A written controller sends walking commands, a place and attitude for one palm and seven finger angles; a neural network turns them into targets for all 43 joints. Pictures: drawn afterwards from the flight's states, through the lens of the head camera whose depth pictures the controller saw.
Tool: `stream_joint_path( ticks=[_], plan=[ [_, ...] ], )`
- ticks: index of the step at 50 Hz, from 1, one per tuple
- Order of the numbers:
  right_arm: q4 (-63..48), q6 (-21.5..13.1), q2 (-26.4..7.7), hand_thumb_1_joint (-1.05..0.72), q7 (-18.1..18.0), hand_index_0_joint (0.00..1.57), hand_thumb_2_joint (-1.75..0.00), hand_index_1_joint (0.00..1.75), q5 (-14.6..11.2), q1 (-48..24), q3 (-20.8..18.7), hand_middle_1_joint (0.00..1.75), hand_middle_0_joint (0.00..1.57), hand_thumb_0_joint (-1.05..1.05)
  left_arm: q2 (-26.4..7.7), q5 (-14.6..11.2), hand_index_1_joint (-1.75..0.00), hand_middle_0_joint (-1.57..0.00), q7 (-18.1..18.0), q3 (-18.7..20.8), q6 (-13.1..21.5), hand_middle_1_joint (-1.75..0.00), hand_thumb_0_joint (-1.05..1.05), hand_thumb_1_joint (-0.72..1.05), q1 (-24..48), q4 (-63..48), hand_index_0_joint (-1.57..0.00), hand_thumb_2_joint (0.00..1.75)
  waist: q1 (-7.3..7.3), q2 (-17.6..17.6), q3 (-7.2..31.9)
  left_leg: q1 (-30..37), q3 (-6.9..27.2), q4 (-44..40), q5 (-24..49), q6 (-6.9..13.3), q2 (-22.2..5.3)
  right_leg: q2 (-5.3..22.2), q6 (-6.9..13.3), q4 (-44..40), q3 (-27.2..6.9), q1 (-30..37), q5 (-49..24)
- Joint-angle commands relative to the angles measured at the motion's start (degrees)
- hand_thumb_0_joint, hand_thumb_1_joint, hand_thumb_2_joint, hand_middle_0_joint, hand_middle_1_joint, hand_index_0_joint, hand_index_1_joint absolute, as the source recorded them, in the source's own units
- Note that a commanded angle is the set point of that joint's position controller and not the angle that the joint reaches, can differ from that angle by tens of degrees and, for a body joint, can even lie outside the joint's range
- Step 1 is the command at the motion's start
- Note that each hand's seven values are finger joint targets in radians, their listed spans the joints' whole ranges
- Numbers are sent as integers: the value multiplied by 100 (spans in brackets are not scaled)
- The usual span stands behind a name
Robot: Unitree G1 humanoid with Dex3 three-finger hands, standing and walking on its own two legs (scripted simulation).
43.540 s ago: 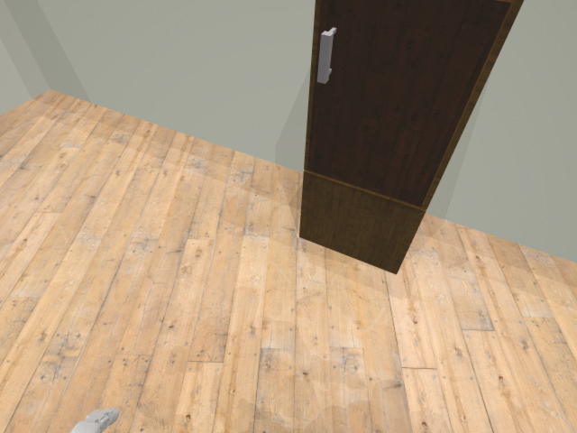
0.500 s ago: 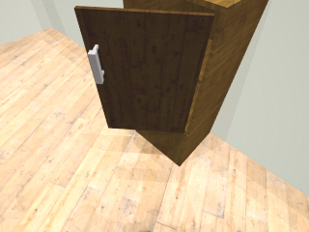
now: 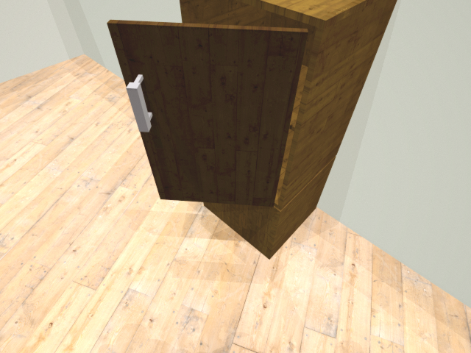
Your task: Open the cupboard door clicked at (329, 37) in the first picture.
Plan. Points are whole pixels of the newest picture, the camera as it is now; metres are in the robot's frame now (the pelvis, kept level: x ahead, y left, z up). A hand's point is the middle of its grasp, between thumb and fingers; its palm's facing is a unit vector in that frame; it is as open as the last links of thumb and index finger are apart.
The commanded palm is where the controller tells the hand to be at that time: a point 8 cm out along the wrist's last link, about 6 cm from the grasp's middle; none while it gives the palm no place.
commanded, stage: shuffle to correct the standing spot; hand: left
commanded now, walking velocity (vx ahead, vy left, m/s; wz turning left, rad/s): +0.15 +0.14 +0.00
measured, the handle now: (142, 103) +0.62 +0.27 +0.08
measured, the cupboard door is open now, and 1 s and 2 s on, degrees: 39 39 39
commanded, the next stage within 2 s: come to a stop and stand still in 0.74 s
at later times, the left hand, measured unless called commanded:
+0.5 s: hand out of the picture +0.08 +0.21 -0.18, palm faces +0.02 -0.98 -0.20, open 7.4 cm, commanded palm none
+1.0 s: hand out of the picture +0.12 +0.29 -0.20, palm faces +0.09 -0.97 -0.23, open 7.3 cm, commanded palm none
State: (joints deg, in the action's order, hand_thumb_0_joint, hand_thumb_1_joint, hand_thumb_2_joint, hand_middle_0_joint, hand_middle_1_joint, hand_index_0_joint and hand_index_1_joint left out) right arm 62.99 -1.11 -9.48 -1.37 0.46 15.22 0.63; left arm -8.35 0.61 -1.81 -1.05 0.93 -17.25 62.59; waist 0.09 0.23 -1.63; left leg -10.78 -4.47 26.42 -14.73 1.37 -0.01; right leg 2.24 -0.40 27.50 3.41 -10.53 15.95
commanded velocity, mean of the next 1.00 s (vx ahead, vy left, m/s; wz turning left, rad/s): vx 0.06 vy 0.11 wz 0.00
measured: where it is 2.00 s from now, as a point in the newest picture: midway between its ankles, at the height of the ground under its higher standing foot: outside the picture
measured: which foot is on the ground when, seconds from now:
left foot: down 0.00-0.62, up 0.64-0.96, down 0.98-1.00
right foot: down 0.00-0.32, up 0.34-0.58, down 0.60-0.98, up 1.00-1.00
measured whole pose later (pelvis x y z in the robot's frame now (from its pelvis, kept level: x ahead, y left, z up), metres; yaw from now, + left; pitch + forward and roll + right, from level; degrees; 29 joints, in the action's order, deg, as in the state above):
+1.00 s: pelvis +0.12 +0.09 -0.02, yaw +1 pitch +0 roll +0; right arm 55.0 -0.3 -11.3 -0.2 0.7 10.7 -2.9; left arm -12.4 1.4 -1.8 3.3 -1.5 -17.3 57.4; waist 1.7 2.6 -2.7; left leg -20.6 -4.4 34.8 -13.5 0.4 -2.6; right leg 7.3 -2.3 40.1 5.1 -16.0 25.5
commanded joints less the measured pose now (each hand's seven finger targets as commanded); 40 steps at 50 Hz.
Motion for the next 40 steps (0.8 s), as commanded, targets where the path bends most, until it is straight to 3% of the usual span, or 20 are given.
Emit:
stream_joint_path(
  ticks=[1, 4, 8, 11, 13, 14, 16, 17, 18, 20, 25, 27, 28, 29, 30, 31, 32, 34, 36, 40],
  plan=[
    [-133, -86, -477, -90, -1, 20, -90, 30, 21, 307, -74, 30, 20, 0, -645, 21, -30, -20, -26, 135, 78, -30, 0, 90, -349, -149, -20, 90, 38, 22, -109, -112, 503, -486, 424, 71, -503, 451, 235, -592, -573, -67, -386],
    [-143, -17, -450, -90, 37, 20, -90, 30, 45, 324, -90, 30, 20, 0, -739, 53, -30, -20, -5, 192, 48, -30, 0, 90, -430, -164, -20, 90, 77, 167, -371, -439, 340, -209, -387, 48, -319, 574, 376, -793, -834, -220, 757],
    [-245, 35, -346, -90, 79, 20, -90, 30, 71, 354, -116, 30, 20, 0, -961, 66, -30, -20, 1, 338, 33, -30, 0, 90, -598, -213, -20, 90, 128, 714, -585, -941, 48, 530, -656, -20, -128, 1082, 710, -1299, -1481, -214, 1547],
    [-287, -17, -288, -90, 89, 20, -90, 30, 72, 419, -130, 30, 20, 0, -984, 84, -30, -20, -5, 412, 58, -30, 0, 90, -608, -268, -20, 90, 121, 704, -559, -923, 2, 668, -507, -28, -155, 1293, 852, -1114, -1488, -204, 671],
    [-203, -61, -279, -90, 79, 20, -90, 30, 50, 706, -131, 30, 20, 0, -903, 97, -30, -20, -5, 434, 48, -30, 0, 90, -477, -319, -20, 90, 1, 335, -493, -391, 70, 173, -121, 11, -177, 978, 714, -534, -958, -383, 108],
    [-143, -96, -363, -90, 75, 20, -90, 30, 53, 916, -136, 30, 20, 0, -801, 96, -30, -20, 7, 423, 22, -30, 0, 90, -397, -360, -20, 90, -56, -88, -386, -104, 295, -41, 410, 98, -319, 652, 557, -50, -561, -509, 114],
    [-24, -125, -761, -90, 0, 20, -90, 30, 91, 1384, -215, 30, 20, 0, -432, 111, -30, -20, 9, 342, -4, -30, 0, 90, -223, -464, -20, 90, -169, -1491, -295, 626, 1503, -612, 1838, 718, -1304, -111, 241, 1460, 413, -1391, 1048],
    [4, -116, -760, -90, -45, 20, -90, 30, 96, 1627, -210, 30, 20, 0, -389, 117, -30, -20, -5, 308, -13, -30, 0, 90, 29, -583, -20, 90, -294, -1645, -382, 945, 1897, -835, 2630, 1052, -1557, -184, 215, 2273, 310, -2042, 1962],
    [0, -129, -649, -90, -77, 20, -90, 30, 85, 1670, -175, 30, 20, 0, -407, 115, -30, -20, -4, 314, -4, -30, 0, 90, 175, -650, -20, 90, -280, -1330, -417, 1102, 1989, -753, 3168, 1308, -1694, -34, 265, 2776, 124, -2331, 2060],
    [-139, -159, -615, -90, -82, 20, -90, 30, 121, 1414, -168, 30, 20, 0, -351, 83, -30, -20, 26, 341, 27, -30, 0, 90, 345, -671, -20, 90, -199, -769, -319, 975, 1760, -579, 3600, 1406, -1678, 173, 310, 2994, 27, -2271, 1887],
    [-286, -166, -663, -90, -75, 20, -90, 30, 118, 1027, -202, 30, 20, 0, -152, 80, -30, -20, 96, 328, -12, -30, 0, 90, 308, -707, -20, 90, 29, -562, -105, 405, 1017, -622, 3281, 1139, -1197, 19, 262, 1767, 371, -1139, 978],
    [-288, -146, -686, -90, -59, 20, -90, 30, 65, 941, -217, 30, 20, 0, -202, 86, -30, -20, 72, 356, 18, -30, 0, 90, 30, -645, -20, 90, 221, -457, -39, 202, 799, -315, 3242, 932, -1056, -27, 269, 899, 444, -485, 185],
    [-311, -146, -660, -90, -49, 20, -90, 30, 38, 869, -229, 30, 20, 0, -306, 93, -30, -20, 54, 403, 70, -30, 0, 90, -351, -565, -20, 90, 438, -249, 131, 36, 647, 110, 3042, 747, -920, 55, 276, 218, 378, 125, -426],
    [-343, -159, -616, -90, -14, 20, -90, 30, -19, 856, -241, 30, 20, 0, -626, 110, -30, -20, 14, 473, 132, -30, 0, 90, -832, -419, -20, 90, 621, 270, 378, -598, 347, 832, 2255, 467, -654, 638, 468, 21, -243, 1114, -1060],
    [-500, -173, -361, -90, 19, 20, -90, 30, -45, 862, -229, 30, 20, 0, -1152, 138, -30, -20, -57, 608, 168, -30, 0, 90, -1302, -348, -20, 90, 726, 1647, 630, -1866, -49, 2201, -163, 115, 63, 2182, 1091, -433, -2317, 2026, -2357],
    [-594, -91, -509, -90, -6, 20, -90, 30, 40, 714, -287, 30, 20, 0, -1341, 53, -30, -20, -60, 630, 154, -30, 0, 90, -1405, -328, -20, 90, 655, 1414, 528, -2231, 226, 3539, -2062, -81, 179, 2938, 1698, -835, -2944, 1780, -3639],
    [-622, -6, -475, -90, -18, 20, -90, 30, 65, 574, -311, 30, 20, 0, -1192, 49, -30, -20, -99, 606, 131, -30, 0, 90, -1086, -416, -20, 90, 529, 874, 148, -2440, 607, 3958, -1939, -127, -70, 2810, 1775, -792, -2479, 1357, -3633],
    [-584, 128, -368, -90, 78, 20, -90, 30, 76, 280, -326, 30, 20, 0, -921, 73, -30, -20, -131, 553, 127, -30, 0, 90, -457, -576, -20, 90, 315, 1005, -335, -2503, 618, 4248, -1404, -203, -294, 2303, 1429, -929, -1727, 379, -3102],
    [-573, 232, -265, -90, 165, 20, -90, 30, 83, 438, -336, 30, 20, 0, -853, 95, -30, -20, -95, 526, 119, -30, 0, 90, -60, -724, -20, 90, 77, 954, -272, -2077, 451, 4048, -778, -290, -296, 1799, 1115, -1014, -800, -272, -2542],
    [-719, 311, -140, -90, 242, 20, -90, 30, 42, 231, -335, 30, 20, 0, -1177, 129, -30, -20, -44, 632, 62, -30, 0, 90, 176, -877, -20, 90, 15, 846, -265, -1466, -8, 2754, -158, -427, -247, 1496, 852, -978, -262, -869, -1797]
  ],
)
